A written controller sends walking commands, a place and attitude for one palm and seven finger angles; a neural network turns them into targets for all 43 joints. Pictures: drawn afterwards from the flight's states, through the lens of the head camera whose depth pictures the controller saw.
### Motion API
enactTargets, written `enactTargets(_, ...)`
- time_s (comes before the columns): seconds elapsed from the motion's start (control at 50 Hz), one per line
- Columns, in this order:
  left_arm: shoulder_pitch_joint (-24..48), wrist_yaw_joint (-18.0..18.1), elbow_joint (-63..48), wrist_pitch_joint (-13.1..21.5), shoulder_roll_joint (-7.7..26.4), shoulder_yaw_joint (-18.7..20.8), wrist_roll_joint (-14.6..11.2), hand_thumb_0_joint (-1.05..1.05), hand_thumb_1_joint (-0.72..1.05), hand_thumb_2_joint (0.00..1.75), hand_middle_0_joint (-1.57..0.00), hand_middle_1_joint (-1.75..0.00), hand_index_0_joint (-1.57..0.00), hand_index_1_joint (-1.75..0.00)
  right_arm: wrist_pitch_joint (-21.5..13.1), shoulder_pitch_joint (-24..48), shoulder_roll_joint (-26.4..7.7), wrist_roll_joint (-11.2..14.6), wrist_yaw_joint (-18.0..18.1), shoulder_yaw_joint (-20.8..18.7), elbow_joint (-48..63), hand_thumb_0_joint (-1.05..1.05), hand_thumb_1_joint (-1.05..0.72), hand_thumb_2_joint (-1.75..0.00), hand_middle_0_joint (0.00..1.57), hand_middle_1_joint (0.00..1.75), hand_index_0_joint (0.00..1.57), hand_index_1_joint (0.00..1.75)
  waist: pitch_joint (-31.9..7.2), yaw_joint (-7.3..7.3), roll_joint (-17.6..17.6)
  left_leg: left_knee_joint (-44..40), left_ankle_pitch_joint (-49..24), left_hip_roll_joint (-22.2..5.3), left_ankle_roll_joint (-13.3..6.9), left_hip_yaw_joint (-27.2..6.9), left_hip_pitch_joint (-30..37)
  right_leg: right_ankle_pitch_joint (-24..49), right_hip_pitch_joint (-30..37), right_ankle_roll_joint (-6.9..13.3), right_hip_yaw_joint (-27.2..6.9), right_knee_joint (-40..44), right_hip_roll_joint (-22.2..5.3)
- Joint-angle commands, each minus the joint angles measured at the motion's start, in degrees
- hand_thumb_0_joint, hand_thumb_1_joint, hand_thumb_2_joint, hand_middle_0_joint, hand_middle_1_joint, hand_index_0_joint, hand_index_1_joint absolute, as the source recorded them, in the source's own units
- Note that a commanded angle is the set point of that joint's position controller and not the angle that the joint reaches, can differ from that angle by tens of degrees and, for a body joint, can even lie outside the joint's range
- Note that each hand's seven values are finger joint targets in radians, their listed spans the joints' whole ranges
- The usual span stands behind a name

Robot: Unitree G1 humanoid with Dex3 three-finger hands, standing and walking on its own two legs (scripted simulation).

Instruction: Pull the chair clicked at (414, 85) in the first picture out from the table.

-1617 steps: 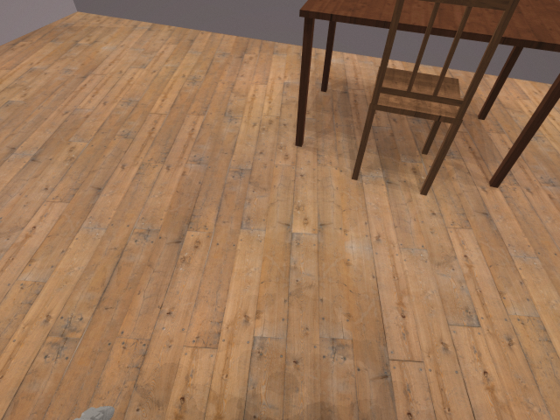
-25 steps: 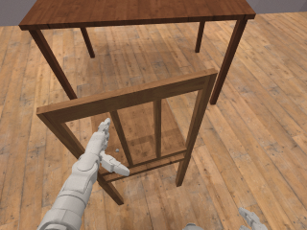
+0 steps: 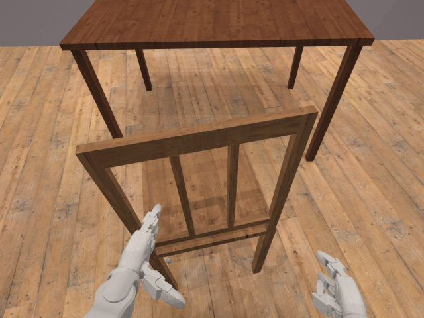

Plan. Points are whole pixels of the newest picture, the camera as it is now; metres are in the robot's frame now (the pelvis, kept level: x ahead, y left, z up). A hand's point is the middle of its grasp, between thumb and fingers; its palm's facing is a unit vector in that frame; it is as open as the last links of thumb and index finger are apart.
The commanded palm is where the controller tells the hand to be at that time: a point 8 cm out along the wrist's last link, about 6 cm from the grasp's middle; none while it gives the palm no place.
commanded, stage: draw the fingers out of the gap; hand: left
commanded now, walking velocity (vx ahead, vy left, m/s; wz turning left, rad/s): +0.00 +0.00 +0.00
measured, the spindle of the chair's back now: (184, 201) +0.37 +0.08 -0.03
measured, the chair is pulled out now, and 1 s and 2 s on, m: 0.50 0.50 0.50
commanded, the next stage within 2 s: draw the hand back to the body in 0.12 s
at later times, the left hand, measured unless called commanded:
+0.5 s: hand (139, 261) +0.21 +0.13 +0.06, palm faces +0.06 -1.00 -0.03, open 17.5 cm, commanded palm +0.17 +0.18 +0.05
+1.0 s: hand (77, 272) +0.18 +0.20 +0.10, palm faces +0.28 -0.90 -0.33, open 15.4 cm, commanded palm +0.15 +0.25 +0.13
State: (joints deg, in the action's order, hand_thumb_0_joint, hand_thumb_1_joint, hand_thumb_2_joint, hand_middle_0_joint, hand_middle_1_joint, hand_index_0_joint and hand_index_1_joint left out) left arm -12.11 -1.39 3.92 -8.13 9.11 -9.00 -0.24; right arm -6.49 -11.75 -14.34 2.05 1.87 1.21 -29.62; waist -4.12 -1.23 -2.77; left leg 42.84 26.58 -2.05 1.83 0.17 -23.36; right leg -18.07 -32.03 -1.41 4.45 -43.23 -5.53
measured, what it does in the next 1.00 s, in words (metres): stands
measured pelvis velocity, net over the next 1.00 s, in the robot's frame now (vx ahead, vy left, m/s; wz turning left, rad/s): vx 0.00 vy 0.00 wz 0.01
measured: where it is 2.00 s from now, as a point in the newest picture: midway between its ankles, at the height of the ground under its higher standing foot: outside the picture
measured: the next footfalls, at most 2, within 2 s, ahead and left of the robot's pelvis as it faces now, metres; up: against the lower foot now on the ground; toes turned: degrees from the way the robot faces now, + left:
none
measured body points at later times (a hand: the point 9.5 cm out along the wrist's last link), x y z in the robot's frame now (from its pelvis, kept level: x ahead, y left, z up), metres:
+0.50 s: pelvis -0.02 -0.01 -0.02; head +0.02 -0.02 +0.42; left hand +0.20 +0.18 +0.07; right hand +0.16 -0.24 -0.10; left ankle -0.05 +0.14 -0.71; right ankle +0.04 -0.14 -0.71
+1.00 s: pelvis +0.00 +0.00 +0.01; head +0.00 -0.03 +0.46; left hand +0.16 +0.24 +0.12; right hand +0.19 -0.23 -0.07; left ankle -0.05 +0.14 -0.71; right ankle +0.03 -0.14 -0.71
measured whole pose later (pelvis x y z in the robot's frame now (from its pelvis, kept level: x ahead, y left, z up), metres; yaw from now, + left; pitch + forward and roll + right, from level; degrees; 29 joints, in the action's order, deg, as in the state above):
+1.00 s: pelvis +0.00 +0.00 +0.01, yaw +1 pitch +0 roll +0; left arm -32.7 7.9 -21.3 2.2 15.0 4.6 -3.1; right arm -9.7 -11.6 -14.0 2.5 6.4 -0.2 -33.6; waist -1.2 2.5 -4.5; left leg 38.0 24.8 -2.7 2.2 -1.0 -13.2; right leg -16.4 -21.0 -1.2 6.0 -37.7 -4.7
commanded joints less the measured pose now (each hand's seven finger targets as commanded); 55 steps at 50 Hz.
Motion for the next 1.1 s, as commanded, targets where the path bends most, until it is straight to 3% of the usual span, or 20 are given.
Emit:
enactTargets(0.0,4.3,0.2,-16.9,3.1,3.3,1.1,0.4,0.00,-0.55,0.20,0.00,0.00,0.00,0.00,-3.6,2.9,-6.3,-0.2,1.0,-2.8,9.3,0.00,-0.90,-0.90,0.20,0.30,0.20,0.30,-11.1,-1.24,3.0,-5.1,-18.4,1.9,-2.3,0.2,-1.3,13.7,12.4,2.0,0.6,3.4,2.5)
enactTargets(0.1,-4.5,0.1,-20.4,2.9,2.5,0.0,0.3,0.00,-0.55,0.20,0.00,0.00,0.00,0.00,-4.3,2.5,-6.1,-0.2,1.2,-2.8,10.3,0.00,-0.90,-0.90,0.20,0.30,0.20,0.30,-10.9,-1.27,5.7,-3.9,-18.7,1.9,-2.2,-0.1,-2.7,14.4,12.0,1.9,1.0,2.6,2.4)
enactTargets(0.14,-6.8,0.4,-20.5,2.3,3.6,0.7,0.9,0.00,-0.55,0.20,0.00,0.00,0.00,0.00,-4.3,3.3,-6.1,-0.3,1.3,-2.8,10.6,0.00,-0.90,-0.90,0.20,0.30,0.20,0.30,-8.6,-1.00,5.6,-3.8,-17.2,2.0,-2.2,-0.4,-4.3,12.6,11.0,2.1,1.0,2.5,2.5)
enactTargets(0.22,-7.9,0.5,-23.7,2.5,4.5,0.9,1.6,0.00,-0.55,0.20,0.00,0.00,0.00,0.00,-4.4,2.9,-6.0,-0.2,1.7,-2.7,11.4,0.00,-0.90,-0.90,0.20,0.30,0.20,0.30,-8.2,-1.13,4.3,-3.1,-13.9,2.4,-2.4,-0.3,-5.3,8.5,9.4,1.9,0.5,2.3,2.5)
enactTargets(0.24,-1.5,1.4,-33.5,10.1,-1.4,5.0,-8.9,0.00,-0.55,0.20,0.00,0.00,0.00,0.00,-6.1,4.5,-4.7,0.0,2.1,-2.3,11.0,0.00,-0.90,-0.90,0.20,0.30,0.20,0.30,-6.9,-0.93,6.7,-1.1,-13.4,3.0,-1.5,-0.8,-6.6,8.3,7.1,2.0,1.7,2.4,3.2)
enactTargets(0.26,-5.2,1.6,-30.2,13.6,1.7,6.3,-8.0,0.00,-0.55,0.20,0.00,0.00,0.00,0.00,-7.6,3.2,-4.9,-0.2,2.2,-2.4,9.2,0.00,-0.90,-0.90,0.20,0.30,0.20,0.30,-9.9,-0.37,5.7,-0.5,-13.2,2.9,-1.4,-0.4,-5.9,7.4,8.2,2.2,1.0,1.4,3.2)
enactTargets(0.34,-9.5,2.4,-31.9,21.6,3.0,9.5,-9.2,0.00,-0.55,0.20,0.00,0.00,0.00,0.00,-10.0,2.2,-4.3,0.2,1.4,-2.9,7.0,0.00,-0.90,-0.90,0.20,0.30,0.20,0.30,-10.3,0.96,0.7,0.5,-15.2,2.7,-0.8,-0.4,-7.4,8.4,7.0,2.6,1.0,-1.0,3.2)
enactTargets(0.42,-10.7,0.9,-26.2,30.5,0.5,6.5,-7.1,0.00,-0.55,0.20,0.00,0.00,0.00,0.00,-11.1,2.4,-4.2,-0.1,-0.5,-4.0,5.4,0.00,-0.90,-0.90,0.20,0.30,0.20,0.30,-8.3,0.03,3.3,3.4,-11.3,2.1,-0.5,-0.6,-11.9,4.3,1.5,2.3,0.7,-3.8,3.4)
enactTargets(0.5,-13.2,-3.8,-26.4,24.7,4.3,8.1,-7.3,0.00,-0.55,0.20,0.00,0.00,0.00,0.00,-9.7,4.2,-5.9,1.0,-0.1,-4.0,8.7,0.00,-0.90,-0.90,0.20,0.30,0.20,0.30,-9.0,0.18,3.5,1.2,-5.2,2.1,-1.6,0.1,-12.9,-1.5,5.5,1.8,-1.3,-0.1,2.5)
enactTargets(0.54,-11.6,-4.7,-29.0,21.9,8.2,12.4,-8.9,0.00,-0.55,0.20,0.00,0.00,0.00,0.00,-9.2,5.3,-6.3,1.4,1.0,-3.7,9.4,0.00,-0.90,-0.90,0.20,0.30,0.20,0.30,-9.5,0.47,4.3,0.2,-3.6,2.1,-1.9,-0.3,-12.6,-4.9,7.2,1.7,-1.8,1.5,2.3)
enactTargets(0.62,-10.5,-3.1,-39.3,22.1,9.6,17.9,-13.7,0.00,-0.55,0.20,0.00,0.00,0.00,0.00,-11.0,5.0,-4.7,2.0,2.7,-3.0,9.0,0.00,-0.90,-0.90,0.20,0.30,0.20,0.30,-10.4,1.44,4.6,-1.0,-5.9,2.0,-2.0,-0.5,-9.8,-3.7,10.5,1.4,-1.7,3.5,2.4)
enactTargets(0.68,-12.7,-2.0,-39.0,23.3,8.9,19.3,-14.7,0.00,-0.44,0.25,-0.01,-0.02,-0.01,-0.02,-12.5,4.0,-4.1,2.2,2.9,-3.0,6.7,0.00,-0.90,-0.90,0.20,0.30,0.20,0.30,-9.5,1.49,3.9,-1.8,-9.6,1.9,-1.7,-0.6,-8.1,1.4,11.7,1.6,-0.7,3.5,2.9)
enactTargets(0.72,-14.7,-2.9,-37.0,22.8,7.9,18.5,-14.4,0.00,-0.37,0.29,-0.02,-0.04,-0.02,-0.04,-13.1,3.8,-4.3,2.2,2.6,-3.4,5.6,0.00,-0.90,-0.90,0.20,0.30,0.20,0.30,-8.9,1.08,3.8,-2.2,-11.3,1.7,-1.7,-0.4,-6.9,4.5,11.8,1.3,-0.1,3.7,2.9)
enactTargets(0.74,-21.6,3.6,-30.2,17.8,16.9,22.0,-5.0,0.00,-0.33,0.31,-0.03,-0.05,-0.03,-0.05,-10.1,5.1,-4.5,1.1,3.6,-4.2,5.2,0.00,-0.90,-0.90,0.20,0.30,0.20,0.30,-8.7,4.65,3.8,-4.1,-12.2,0.9,-1.5,-0.3,-3.9,4.6,16.6,2.4,-2.5,6.1,1.0)
enactTargets(0.76,-20.1,5.3,-34.1,16.2,8.5,15.4,-4.2,0.00,-0.30,0.32,-0.04,-0.05,-0.04,-0.05,-8.8,5.1,-3.4,1.0,3.8,-3.3,7.0,0.00,-0.90,-0.90,0.20,0.30,0.20,0.30,-3.9,2.44,3.3,-5.6,-11.2,1.2,-1.5,0.3,-3.0,4.8,14.4,1.8,-1.7,8.0,0.5)
enactTargets(0.8,-19.8,7.1,-34.3,15.0,8.2,15.5,-3.6,0.00,-0.22,0.36,-0.04,-0.07,-0.04,-0.07,-7.4,5.9,-3.7,0.8,4.1,-3.7,6.5,0.00,-0.90,-0.90,0.20,0.30,0.20,0.30,-2.2,2.43,2.9,-7.0,-10.8,1.0,-1.6,0.2,-1.2,4.7,15.0,1.9,-1.3,9.5,0.7)
enactTargets(0.84,-19.3,8.6,-35.7,14.5,11.2,17.7,-2.8,0.00,-0.15,0.39,-0.05,-0.08,-0.05,-0.08,-6.5,6.7,-3.9,0.6,4.6,-3.7,6.2,0.00,-0.90,-0.90,0.20,0.30,0.20,0.30,-2.0,2.82,4.2,-8.1,-12.2,0.8,-1.9,0.1,0.9,5.8,17.1,2.0,-1.2,11.0,0.8)
enactTargets(0.94,-13.2,11.1,-40.7,14.5,16.1,21.4,-2.1,0.00,0.03,0.48,-0.08,-0.12,-0.08,-0.12,-6.8,7.7,-4.1,-0.1,5.2,-2.6,5.3,0.00,-0.90,-0.90,0.20,0.30,0.20,0.30,-0.4,3.23,1.3,-12.8,-13.3,0.8,-2.0,-0.5,5.6,6.4,20.4,2.4,-0.9,14.0,1.1)
enactTargets(1.04,-13.0,12.0,-39.8,14.1,16.1,23.8,-1.9,0.00,0.21,0.57,-0.10,-0.16,-0.10,-0.16,-7.2,8.2,-3.9,-0.3,5.0,-2.2,3.7,0.00,-0.90,-0.90,0.20,0.30,0.20,0.30,1.0,3.78,-0.7,-16.3,-16.0,0.7,-1.7,-0.5,9.0,9.2,23.2,2.7,-0.7,16.0,1.8)
enactTargets(1.08,-13.7,12.0,-38.8,14.3,15.6,24.7,-2.2,0.00,0.28,0.60,-0.12,-0.17,-0.12,-0.17,-7.1,8.4,-3.7,-0.5,4.7,-2.3,3.2,0.00,-0.90,-0.90,0.20,0.30,0.20,0.30,2.0,3.97,0.3,-17.5,-16.5,0.5,-1.8,-0.3,9.7,9.9,23.9,2.6,-0.4,16.4,1.9)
